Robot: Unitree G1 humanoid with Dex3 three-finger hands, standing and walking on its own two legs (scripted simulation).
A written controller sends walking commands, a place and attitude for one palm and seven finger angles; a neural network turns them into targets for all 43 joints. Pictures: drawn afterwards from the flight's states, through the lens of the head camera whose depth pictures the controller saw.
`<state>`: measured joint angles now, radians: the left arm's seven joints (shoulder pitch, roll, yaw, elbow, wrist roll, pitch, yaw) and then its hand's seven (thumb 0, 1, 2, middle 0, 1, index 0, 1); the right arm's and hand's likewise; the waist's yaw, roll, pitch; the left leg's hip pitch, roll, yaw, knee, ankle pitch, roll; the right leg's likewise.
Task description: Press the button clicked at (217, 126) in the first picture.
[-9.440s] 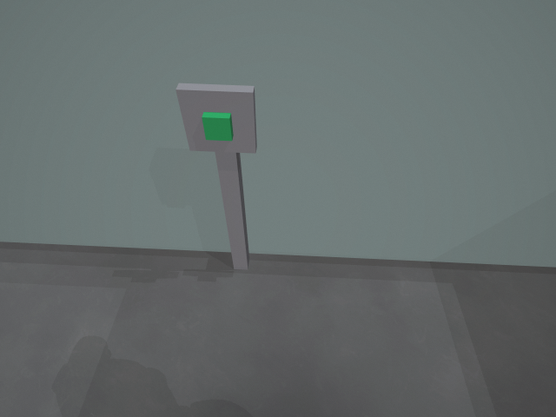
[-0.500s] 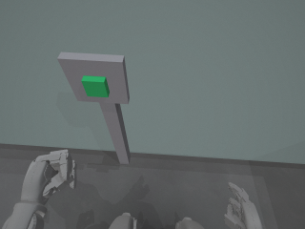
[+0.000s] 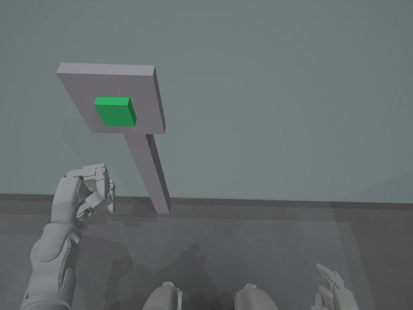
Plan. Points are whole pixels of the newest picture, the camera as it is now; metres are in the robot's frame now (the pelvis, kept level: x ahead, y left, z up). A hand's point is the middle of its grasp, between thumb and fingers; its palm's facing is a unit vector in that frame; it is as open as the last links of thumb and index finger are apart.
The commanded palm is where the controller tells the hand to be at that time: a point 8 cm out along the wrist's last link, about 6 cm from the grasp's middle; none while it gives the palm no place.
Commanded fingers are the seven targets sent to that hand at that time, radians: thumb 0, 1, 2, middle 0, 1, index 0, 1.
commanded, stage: aim a knuckle at the button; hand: left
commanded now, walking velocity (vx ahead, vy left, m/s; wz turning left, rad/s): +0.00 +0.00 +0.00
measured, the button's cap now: (117, 110) +0.50 +0.21 +0.06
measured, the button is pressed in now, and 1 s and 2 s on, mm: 0 0 0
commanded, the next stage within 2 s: press the button with the knuckle in 1.30 s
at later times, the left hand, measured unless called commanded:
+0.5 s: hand (125, 159) +0.40 +0.18 +0.03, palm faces -0.03 -1.00 -0.03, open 3.1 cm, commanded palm +0.38 +0.23 +0.03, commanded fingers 0.00 0.90 0.90 -1.30 -1.50 -1.30 -1.50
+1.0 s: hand (128, 159) +0.40 +0.17 +0.03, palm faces +0.00 -1.00 -0.04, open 3.1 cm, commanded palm +0.37 +0.23 +0.03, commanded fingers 0.00 0.90 0.90 -1.30 -1.50 -1.30 -1.50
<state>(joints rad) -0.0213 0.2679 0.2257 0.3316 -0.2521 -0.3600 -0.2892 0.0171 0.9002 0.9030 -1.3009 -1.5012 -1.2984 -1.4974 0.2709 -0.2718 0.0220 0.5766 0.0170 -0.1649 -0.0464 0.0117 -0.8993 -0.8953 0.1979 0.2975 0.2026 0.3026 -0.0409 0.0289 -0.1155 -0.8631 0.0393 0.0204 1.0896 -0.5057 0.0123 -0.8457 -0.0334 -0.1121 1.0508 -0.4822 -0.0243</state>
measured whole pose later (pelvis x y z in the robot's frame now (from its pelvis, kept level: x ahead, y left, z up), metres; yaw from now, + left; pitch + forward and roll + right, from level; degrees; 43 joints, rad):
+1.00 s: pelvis +0.00 +0.00 -0.01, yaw -1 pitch +19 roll -1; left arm -0.40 0.28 0.26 0.73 -0.16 -0.48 -0.19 0.02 0.90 0.90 -1.30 -1.50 -1.30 -1.50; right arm 0.29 -0.25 0.01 0.62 0.00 -0.01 -0.01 0.01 -0.90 -0.90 0.20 0.30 0.20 0.30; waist -0.08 0.02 -0.12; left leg -0.94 0.05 0.04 1.11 -0.50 0.02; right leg -0.93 -0.03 -0.09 1.07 -0.47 -0.02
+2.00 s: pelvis -0.01 +0.01 -0.01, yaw -1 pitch +21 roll -2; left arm -0.62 0.35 0.32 0.93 -0.14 -0.48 -0.22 -0.01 0.86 0.91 -1.30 -1.50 -1.30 -1.50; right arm 0.31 -0.26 0.02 0.64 -0.01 0.01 -0.01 0.01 -0.90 -0.90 0.20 0.30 0.20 0.30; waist -0.11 0.02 -0.12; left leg -1.01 0.05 0.03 1.15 -0.51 0.02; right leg -1.00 -0.03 -0.09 1.10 -0.47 -0.02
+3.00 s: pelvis -0.05 +0.01 -0.03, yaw +0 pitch +23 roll -4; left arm -0.89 0.47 0.31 1.18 -0.09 -0.49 -0.20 -0.03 0.76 0.97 -1.30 -1.50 -1.37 -1.50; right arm 0.33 -0.28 0.06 0.67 -0.02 -0.03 -0.03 0.01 -0.90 -0.89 0.20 0.30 0.20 0.30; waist -0.17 0.02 -0.11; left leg -1.17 0.04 -0.01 1.23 -0.46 0.03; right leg -1.13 -0.03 -0.13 1.16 -0.43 -0.02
